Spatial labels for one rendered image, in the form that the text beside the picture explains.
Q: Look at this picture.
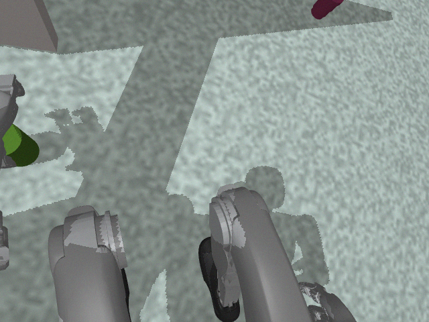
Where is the right robot hand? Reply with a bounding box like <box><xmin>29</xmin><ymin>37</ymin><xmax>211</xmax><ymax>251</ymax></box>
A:
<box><xmin>299</xmin><ymin>282</ymin><xmax>356</xmax><ymax>322</ymax></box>

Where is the right robot foot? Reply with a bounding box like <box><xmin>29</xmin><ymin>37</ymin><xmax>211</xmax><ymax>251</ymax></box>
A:
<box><xmin>198</xmin><ymin>237</ymin><xmax>240</xmax><ymax>322</ymax></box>

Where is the left robot hand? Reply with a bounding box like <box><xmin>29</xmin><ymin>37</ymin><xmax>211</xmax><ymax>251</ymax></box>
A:
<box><xmin>0</xmin><ymin>74</ymin><xmax>25</xmax><ymax>168</ymax></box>

